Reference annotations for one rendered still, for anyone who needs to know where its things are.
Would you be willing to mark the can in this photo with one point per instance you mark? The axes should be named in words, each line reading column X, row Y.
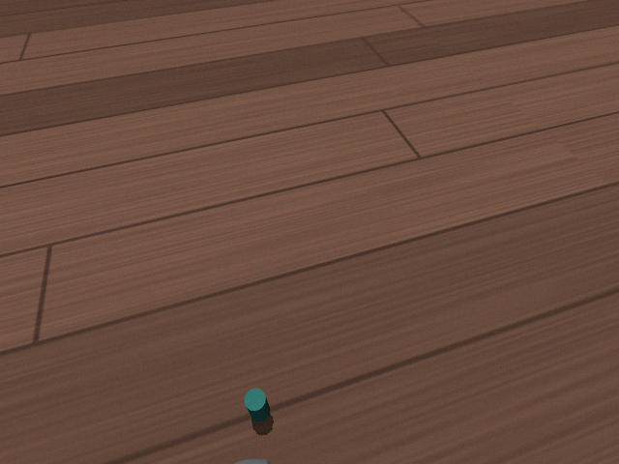
column 257, row 404

